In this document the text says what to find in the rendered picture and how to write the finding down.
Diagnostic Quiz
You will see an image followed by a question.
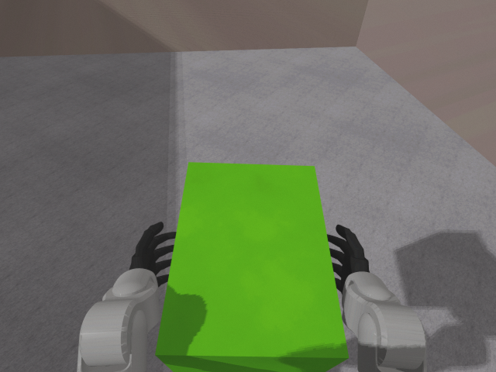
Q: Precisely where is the right robot hand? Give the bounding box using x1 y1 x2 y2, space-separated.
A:
327 225 370 295

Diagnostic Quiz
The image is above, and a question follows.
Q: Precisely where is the right robot forearm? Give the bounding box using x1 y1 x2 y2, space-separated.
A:
342 271 427 372

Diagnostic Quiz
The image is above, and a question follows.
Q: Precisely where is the carton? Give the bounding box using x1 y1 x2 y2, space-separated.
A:
155 162 349 372

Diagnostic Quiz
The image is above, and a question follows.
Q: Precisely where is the left robot forearm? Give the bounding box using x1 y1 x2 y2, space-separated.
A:
77 268 160 372

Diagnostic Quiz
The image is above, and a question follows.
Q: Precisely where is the left robot hand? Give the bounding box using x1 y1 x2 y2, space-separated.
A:
129 222 176 287

